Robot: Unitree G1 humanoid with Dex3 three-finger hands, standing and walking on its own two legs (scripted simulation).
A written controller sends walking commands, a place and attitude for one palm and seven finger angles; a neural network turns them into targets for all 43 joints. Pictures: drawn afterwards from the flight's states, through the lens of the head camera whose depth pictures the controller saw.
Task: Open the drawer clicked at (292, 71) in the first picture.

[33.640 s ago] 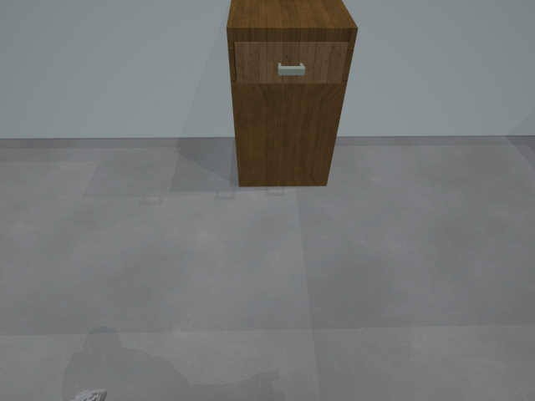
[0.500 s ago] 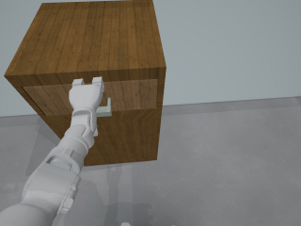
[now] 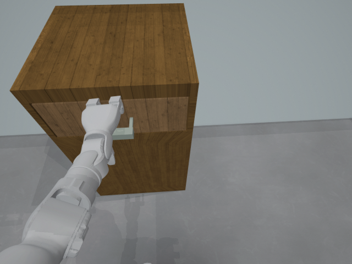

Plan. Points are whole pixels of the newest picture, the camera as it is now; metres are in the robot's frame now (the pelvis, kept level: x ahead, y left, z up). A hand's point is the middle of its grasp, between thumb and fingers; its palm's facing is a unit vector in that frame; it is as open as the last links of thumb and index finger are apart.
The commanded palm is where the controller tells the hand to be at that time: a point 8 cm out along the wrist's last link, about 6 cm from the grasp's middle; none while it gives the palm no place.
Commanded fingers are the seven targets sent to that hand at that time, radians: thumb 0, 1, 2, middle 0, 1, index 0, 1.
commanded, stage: re-aim the fingers above the handle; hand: left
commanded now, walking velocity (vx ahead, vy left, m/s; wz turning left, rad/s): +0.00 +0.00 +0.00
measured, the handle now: (116, 127) +0.50 +0.17 -0.05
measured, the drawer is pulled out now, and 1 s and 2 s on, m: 0.00 0.00 0.00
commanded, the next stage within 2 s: lower the fingers behind the handle in 0.40 s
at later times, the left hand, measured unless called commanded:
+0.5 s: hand (115, 130) +0.45 +0.15 +0.01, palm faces -0.02 -0.06 -1.00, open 13.8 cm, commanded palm +0.43 +0.15 +0.06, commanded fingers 0.00 -0.50 0.30 -0.30 -1.20 -0.30 -1.20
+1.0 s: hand (117, 135) +0.46 +0.15 -0.03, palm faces -0.02 -0.03 -1.00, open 13.8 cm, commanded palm +0.44 +0.15 +0.03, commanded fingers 0.00 -0.50 0.30 -0.30 -1.20 -0.30 -1.20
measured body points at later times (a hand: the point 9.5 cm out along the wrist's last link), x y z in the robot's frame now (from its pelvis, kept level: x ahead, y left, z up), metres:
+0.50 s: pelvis -0.01 +0.00 +0.00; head +0.06 +0.00 +0.44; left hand +0.44 +0.15 +0.07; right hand +0.03 -0.26 -0.14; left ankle +0.00 +0.09 -0.70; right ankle -0.04 -0.09 -0.70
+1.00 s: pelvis -0.01 +0.00 -0.02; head +0.09 +0.00 +0.42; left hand +0.45 +0.15 +0.03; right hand +0.01 -0.26 -0.15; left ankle +0.00 +0.09 -0.70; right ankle -0.04 -0.09 -0.70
